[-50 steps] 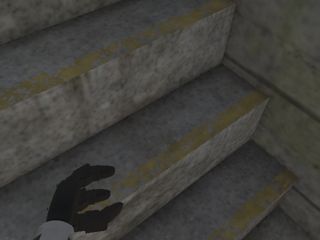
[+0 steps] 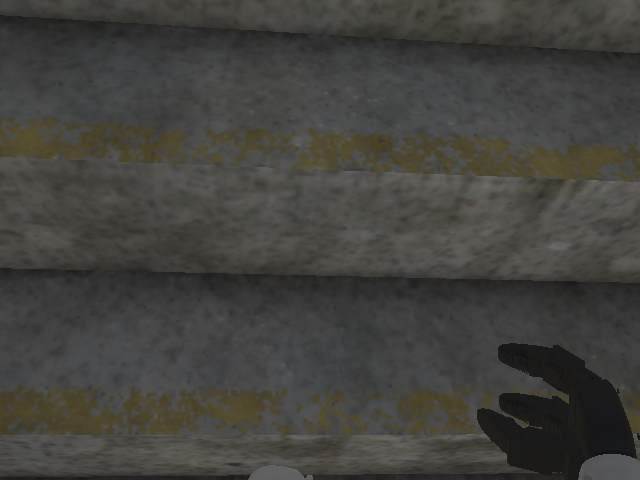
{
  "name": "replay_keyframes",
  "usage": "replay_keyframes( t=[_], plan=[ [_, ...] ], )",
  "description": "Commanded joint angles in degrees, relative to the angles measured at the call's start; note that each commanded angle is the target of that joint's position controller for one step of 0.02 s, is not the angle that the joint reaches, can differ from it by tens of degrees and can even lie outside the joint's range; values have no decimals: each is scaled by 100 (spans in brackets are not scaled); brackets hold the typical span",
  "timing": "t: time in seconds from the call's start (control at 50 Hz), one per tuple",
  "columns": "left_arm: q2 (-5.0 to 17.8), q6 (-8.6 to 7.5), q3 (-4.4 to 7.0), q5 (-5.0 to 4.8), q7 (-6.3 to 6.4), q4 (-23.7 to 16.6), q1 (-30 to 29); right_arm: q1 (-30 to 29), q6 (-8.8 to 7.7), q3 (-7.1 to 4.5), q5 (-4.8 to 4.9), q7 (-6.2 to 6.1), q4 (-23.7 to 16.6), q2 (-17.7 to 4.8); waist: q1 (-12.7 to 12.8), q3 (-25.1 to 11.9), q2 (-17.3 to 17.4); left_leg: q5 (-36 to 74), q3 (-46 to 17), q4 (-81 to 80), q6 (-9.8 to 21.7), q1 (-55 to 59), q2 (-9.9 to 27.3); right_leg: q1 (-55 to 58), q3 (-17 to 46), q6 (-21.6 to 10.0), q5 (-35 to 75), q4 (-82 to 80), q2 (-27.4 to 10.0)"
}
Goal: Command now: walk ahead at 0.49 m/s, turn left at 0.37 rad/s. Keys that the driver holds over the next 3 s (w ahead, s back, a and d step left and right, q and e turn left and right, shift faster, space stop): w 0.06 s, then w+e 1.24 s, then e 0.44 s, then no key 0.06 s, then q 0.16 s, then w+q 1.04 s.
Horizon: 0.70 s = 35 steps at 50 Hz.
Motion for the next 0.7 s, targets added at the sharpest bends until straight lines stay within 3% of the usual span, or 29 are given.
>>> replay_keyframes(
  t=[0.02,0.04,0.06,0.08,0.1,0.12,0.14,0.16,0.18,0.2,0.22,0.24,0.26,0.28,0.3,0.32,0.34,0.36,0.38,0.4,0.44,0.46,0.52,0.54,0.58,0.62,0.64,0.68,0.7],
  plan=[
    [-775,267,-398,154,-561,-1693,-1288,1277,96,-365,68,-568,-152,-1373,-802,-2704,3550,2813,-3779,-5986,495,4101,884,-3547,1583,242,-1447,7027,1927],
    [-1099,299,-596,152,-587,-1688,-1141,1094,60,-208,-218,-518,18,-1081,-370,-2057,3160,2713,-2612,-5167,270,2963,618,-3530,1818,170,-1329,7369,2020],
    [-942,283,-636,248,-507,-1727,-1047,1028,-118,-169,-383,-468,109,-866,-216,-1678,2347,2585,-2474,-5089,-76,2437,580,-3478,1919,122,-796,6979,2113],
    [-675,255,-601,293,-380,-1447,-370,1138,-297,-152,-506,-312,383,-750,120,-1515,1495,2387,-2500,-5350,-363,2068,492,-2926,1484,131,-325,6526,2230],
    [-277,295,-500,258,-162,-1102,764,610,-492,-178,-475,-212,369,-661,798,-1506,781,2365,-2265,-5097,-594,1424,472,-1952,1080,224,165,6170,2190],
    [22,356,-421,130,-27,-727,1834,-60,-645,-183,-544,-172,260,-521,1308,-1526,330,2679,-1999,-4590,-689,169,447,-478,896,207,226,5708,2225],
    [273,366,-385,1,119,-619,2539,-734,-778,-168,-563,-185,133,-425,1699,-1290,259,3250,-1804,-3899,-878,-1334,393,925,1163,-25,-205,4592,1973],
    [62,332,-465,-138,237,-624,2920,-1417,-796,-101,-477,-209,18,-230,2266,-747,-446,2521,-1552,-2419,-1005,-2747,95,2042,1621,-522,653,1381,1298],
    [-575,305,-637,-307,214,-682,2023,-322,-649,-112,-383,-173,477,-241,1559,-620,-1488,911,-1165,-165,-583,-3331,-9,2653,1586,-420,2195,-1122,1091],
    [-691,361,-648,-471,161,-917,664,1068,-601,-128,-548,-134,762,-277,403,-668,-939,1324,-1031,751,-433,-1995,-277,1915,1108,-445,2679,-2415,1170],
    [-714,389,-643,-536,152,-911,-124,1688,-541,-111,-496,-102,834,-100,-120,-914,-228,1510,-1241,1501,-426,-750,-951,1127,706,-495,3032,-2899,1317],
    [-751,398,-775,-458,114,-1041,-733,1857,-441,-144,-260,-87,795,-21,-541,-740,410,1910,-1413,2689,-667,-423,-1455,427,1126,-646,3161,-3127,1062],
    [-551,341,-789,-136,111,-1029,-1070,1767,-363,-166,-120,96,630,149,-974,-910,1264,2401,-1552,4014,-873,-1226,-1483,601,1073,-420,2914,-1938,1151],
    [-395,272,-797,115,98,-1201,-1153,1519,-341,-44,-54,105,427,394,-1003,-801,1423,2791,-1858,4062,-912,-1922,-1277,696,1143,-103,2684,-1443,1030],
    [-278,129,-736,220,37,-1243,-910,1640,-415,23,-39,42,392,390,-992,-520,1355,3186,-1707,3319,-928,-2495,-984,915,1032,282,2691,-1394,996],
    [-12,-9,-566,84,-58,-1054,-240,1672,-435,10,-185,60,491,174,-802,-527,959,3853,-1321,2984,-1026,-2684,-576,1123,959,546,2657,-1414,883],
    [245,-119,-387,-90,-90,-952,-19,1412,-419,-59,-324,53,535,-127,-601,-744,312,4433,-797,3153,-1136,-2880,-150,1156,1368,502,1269,-2006,536],
    [471,-248,-208,-294,122,-885,-220,799,-289,-135,-248,-92,249,-553,-364,-769,-1728,4800,-780,3488,-1327,-3600,562,1056,3460,-578,-1442,-3058,-799],
    [-194,-178,-397,-438,153,-865,-315,791,-328,-221,-243,-101,405,-909,-250,-350,-1302,5045,-1018,3481,-1430,-3714,896,833,3617,-750,-1933,-3283,-464],
    [-497,-233,-450,-390,158,-643,55,468,-381,-264,-379,40,515,-1000,-66,12,-761,5574,-914,2868,-1271,-3391,1212,650,3591,-1066,-1728,-3110,-262],
    [-431,-203,-387,-294,232,-363,407,111,-373,-203,-361,288,490,-620,52,107,-162,5527,-563,2259,-1033,-2877,1745,490,3460,-1574,-1772,-2884,41],
    [-336,-201,-311,-277,267,-252,472,261,-345,-181,-291,337,731,-415,126,33,199,5367,-350,2677,-1015,-2694,1642,453,3458,-1696,-1715,-2704,186],
    [-347,-235,-200,-248,220,-46,1028,162,-443,-69,-267,370,699,-39,360,5,217,5010,-355,2752,-840,-3137,1812,1038,3843,-1931,-1846,-2591,211],
    [-531,-228,-228,-218,202,-6,1269,93,-493,-42,-334,355,653,-13,477,-106,332,5103,-307,2677,-750,-3152,1818,1242,3982,-1951,-1850,-2536,228],
    [-459,-245,-190,-245,249,59,1390,-230,-543,-37,-346,381,437,-120,476,-127,696,5017,-478,2032,-808,-2873,1897,1233,4034,-1945,-1791,-2537,287],
    [-581,-317,-160,-191,231,198,1544,-402,-532,37,-357,394,314,71,565,-446,361,4732,-356,2791,-677,-2987,1763,1499,4252,-2064,-1248,-2532,319],
    [-548,-358,-174,-253,222,204,1577,-502,-547,55,-306,376,188,37,640,-330,130,4252,-497,2981,-624,-3299,1785,1649,4339,-2050,-1001,-2456,331],
    [-610,-469,-152,-299,177,382,1861,-767,-569,86,-310,393,-19,75,698,-436,276,3812,-700,3042,-609,-3362,1771,1782,4564,-2035,-750,-2410,353],
    [-581,-527,-120,-232,242,571,2039,-1113,-568,111,-357,371,-199,152,792,-338,418,3646,-828,3140,-673,-3679,1820,1923,4738,-1994,-574,-2413,228]
  ],
)
Next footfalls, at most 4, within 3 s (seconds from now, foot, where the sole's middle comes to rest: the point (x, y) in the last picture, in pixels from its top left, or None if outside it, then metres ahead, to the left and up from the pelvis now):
0.28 right None -0.07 0.06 -0.79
0.88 left None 0.14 0.36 -0.54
1.42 right None -0.04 0.11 -0.79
1.86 left None -0.11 0.23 -0.78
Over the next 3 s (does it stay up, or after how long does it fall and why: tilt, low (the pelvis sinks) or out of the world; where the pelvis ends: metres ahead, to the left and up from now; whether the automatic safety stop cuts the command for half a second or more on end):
stays up -0.56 -0.04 -0.54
